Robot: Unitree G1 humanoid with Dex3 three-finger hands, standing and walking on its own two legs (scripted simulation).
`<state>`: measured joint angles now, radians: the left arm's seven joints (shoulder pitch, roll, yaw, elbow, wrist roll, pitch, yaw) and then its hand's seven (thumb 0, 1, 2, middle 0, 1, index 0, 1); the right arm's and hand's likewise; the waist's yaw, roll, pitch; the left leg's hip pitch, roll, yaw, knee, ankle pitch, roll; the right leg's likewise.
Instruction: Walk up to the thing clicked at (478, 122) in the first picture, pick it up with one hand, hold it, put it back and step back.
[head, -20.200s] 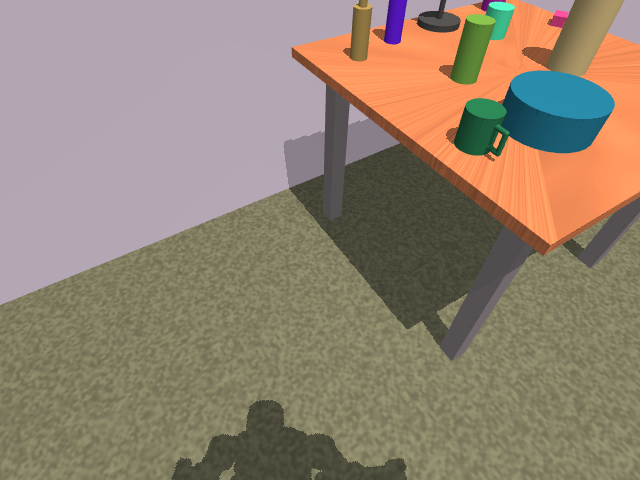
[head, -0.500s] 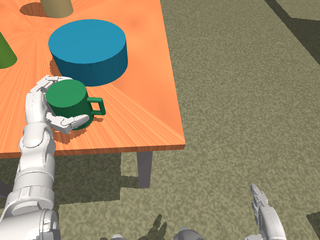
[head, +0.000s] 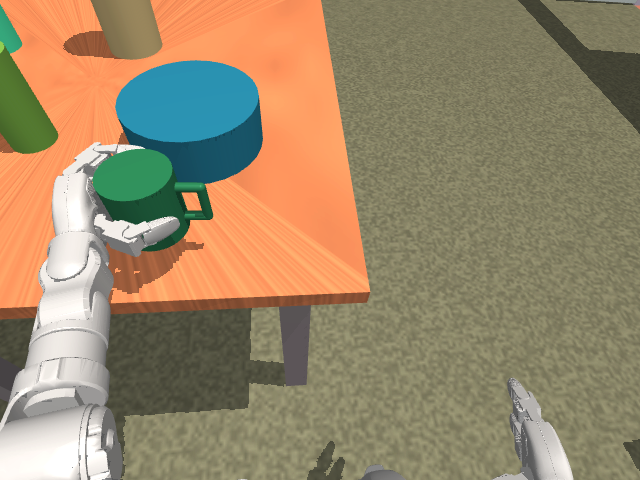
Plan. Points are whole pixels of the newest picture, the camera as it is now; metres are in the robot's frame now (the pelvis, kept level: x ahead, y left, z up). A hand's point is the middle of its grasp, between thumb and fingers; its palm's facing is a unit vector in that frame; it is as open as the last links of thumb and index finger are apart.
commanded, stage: settle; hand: left
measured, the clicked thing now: (160, 201) +0.45 +0.17 +0.10
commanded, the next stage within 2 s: lift in 0.10 s
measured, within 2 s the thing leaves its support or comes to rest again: neither
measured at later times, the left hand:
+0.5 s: hand (122, 180) +0.45 +0.20 +0.14, palm faces +0.14 -0.99 -0.01, open 11.6 cm
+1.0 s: hand (93, 174) +0.38 +0.18 +0.22, palm faces +0.15 -0.99 -0.03, open 11.7 cm
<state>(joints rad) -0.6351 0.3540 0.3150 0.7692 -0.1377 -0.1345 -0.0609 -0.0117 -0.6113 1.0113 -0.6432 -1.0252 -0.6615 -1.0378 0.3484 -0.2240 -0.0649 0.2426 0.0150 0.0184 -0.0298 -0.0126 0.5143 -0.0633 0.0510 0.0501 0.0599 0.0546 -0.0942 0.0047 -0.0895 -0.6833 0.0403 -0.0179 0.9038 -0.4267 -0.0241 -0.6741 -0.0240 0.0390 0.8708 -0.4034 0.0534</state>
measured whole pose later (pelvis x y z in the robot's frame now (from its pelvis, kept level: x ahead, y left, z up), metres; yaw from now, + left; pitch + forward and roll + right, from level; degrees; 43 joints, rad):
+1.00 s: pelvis +0.00 +0.00 +0.02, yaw +1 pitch +2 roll +0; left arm -0.44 0.28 0.25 0.17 -0.18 0.34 -0.03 -0.01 -0.61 1.02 -0.63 -1.05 -0.65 -1.06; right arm 0.35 -0.22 -0.07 0.41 0.05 -0.11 -0.06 -0.01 0.54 -0.06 0.05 0.05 0.06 0.05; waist -0.01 0.05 -0.09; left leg -0.41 0.03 -0.03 0.74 -0.37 -0.03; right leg -0.41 -0.04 0.02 0.73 -0.36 0.05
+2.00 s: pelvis +0.01 -0.01 +0.03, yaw +2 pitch +1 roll +0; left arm -0.43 0.30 0.31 -0.14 -0.25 0.70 -0.08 -0.01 -0.61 1.00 -0.65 -1.01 -0.67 -1.02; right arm 0.28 -0.22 -0.10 0.61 0.05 -0.27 -0.08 -0.01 0.50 -0.06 0.05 0.05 0.06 0.05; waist 0.02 0.07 -0.10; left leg -0.34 0.01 -0.04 0.68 -0.35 -0.03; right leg -0.33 -0.06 0.01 0.68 -0.36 0.05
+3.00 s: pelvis -0.02 -0.01 +0.03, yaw +2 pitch -1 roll +0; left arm -0.39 0.29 0.32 -0.19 -0.26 0.74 -0.07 -0.01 -0.61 1.00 -0.65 -1.01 -0.67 -1.03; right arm 0.27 -0.22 -0.10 0.64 0.06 -0.33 -0.08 -0.01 0.51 -0.06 0.05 0.05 0.06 0.05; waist 0.03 0.08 -0.11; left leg -0.35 0.01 -0.04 0.68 -0.31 -0.03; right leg -0.34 -0.05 0.01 0.68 -0.32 0.05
